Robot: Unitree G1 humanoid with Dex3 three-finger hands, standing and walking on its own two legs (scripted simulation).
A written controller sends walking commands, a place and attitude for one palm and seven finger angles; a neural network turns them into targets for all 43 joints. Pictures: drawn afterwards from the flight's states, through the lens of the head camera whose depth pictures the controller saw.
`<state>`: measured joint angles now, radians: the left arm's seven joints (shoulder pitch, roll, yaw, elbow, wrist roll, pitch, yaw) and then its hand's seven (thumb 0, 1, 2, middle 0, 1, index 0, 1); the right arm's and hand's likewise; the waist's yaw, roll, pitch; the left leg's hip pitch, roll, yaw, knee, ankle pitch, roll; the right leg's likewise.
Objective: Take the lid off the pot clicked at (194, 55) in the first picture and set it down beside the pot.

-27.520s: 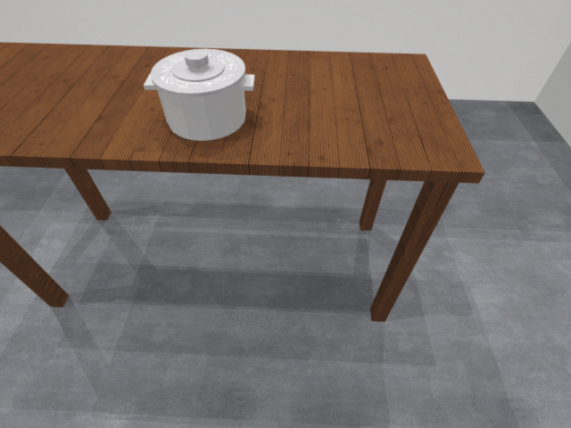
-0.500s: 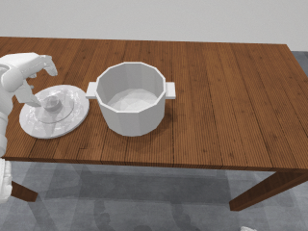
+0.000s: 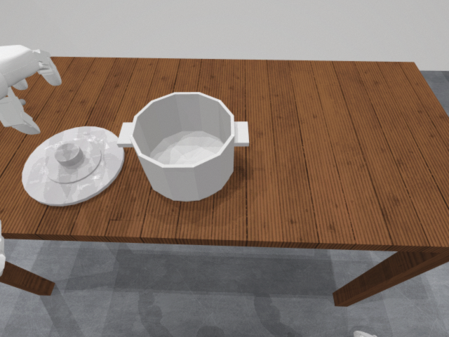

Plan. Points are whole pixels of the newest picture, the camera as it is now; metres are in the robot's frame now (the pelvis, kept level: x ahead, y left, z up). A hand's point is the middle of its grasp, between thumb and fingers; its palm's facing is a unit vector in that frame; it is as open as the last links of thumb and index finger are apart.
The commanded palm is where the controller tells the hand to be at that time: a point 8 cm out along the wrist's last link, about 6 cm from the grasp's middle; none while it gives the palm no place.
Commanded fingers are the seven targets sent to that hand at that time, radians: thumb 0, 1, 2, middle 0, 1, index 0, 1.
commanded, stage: raise the empty hand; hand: left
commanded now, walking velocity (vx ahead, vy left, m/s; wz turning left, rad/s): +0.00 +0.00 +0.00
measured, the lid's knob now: (69, 154) +0.45 +0.30 +0.05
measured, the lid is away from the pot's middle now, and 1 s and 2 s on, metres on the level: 0.23 0.23 0.23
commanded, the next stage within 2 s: draw the hand back to the body in 0.10 s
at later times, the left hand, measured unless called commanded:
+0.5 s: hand (25, 120) +0.42 +0.30 +0.17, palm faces -0.31 +0.00 -0.95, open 11.0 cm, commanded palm +0.39 +0.30 +0.25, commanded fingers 0.00 -0.01 0.65 -0.35 -0.86 -0.35 -0.86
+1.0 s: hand (35, 103) +0.39 +0.24 +0.23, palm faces +0.41 -0.87 -0.29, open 10.8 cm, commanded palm +0.33 +0.28 +0.24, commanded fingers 0.00 0.24 0.72 -0.31 -0.70 -0.31 -0.70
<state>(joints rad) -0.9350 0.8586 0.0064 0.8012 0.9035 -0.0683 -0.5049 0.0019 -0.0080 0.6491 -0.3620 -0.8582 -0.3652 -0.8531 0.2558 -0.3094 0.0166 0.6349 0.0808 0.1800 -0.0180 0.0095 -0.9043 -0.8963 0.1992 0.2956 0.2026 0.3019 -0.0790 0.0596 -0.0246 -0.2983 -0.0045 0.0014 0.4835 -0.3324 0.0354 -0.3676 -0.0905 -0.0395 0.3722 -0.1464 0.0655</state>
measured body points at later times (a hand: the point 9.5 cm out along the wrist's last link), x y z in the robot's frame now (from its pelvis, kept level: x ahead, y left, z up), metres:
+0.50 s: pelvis +0.00 +0.00 +0.00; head +0.05 -0.02 +0.45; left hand +0.43 +0.30 +0.23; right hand +0.10 -0.27 -0.12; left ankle -0.06 +0.10 -0.74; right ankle +0.01 -0.18 -0.74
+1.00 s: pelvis +0.01 -0.02 +0.00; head +0.03 -0.03 +0.45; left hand +0.36 +0.28 +0.25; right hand +0.15 -0.26 -0.10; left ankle -0.06 +0.10 -0.74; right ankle +0.01 -0.18 -0.74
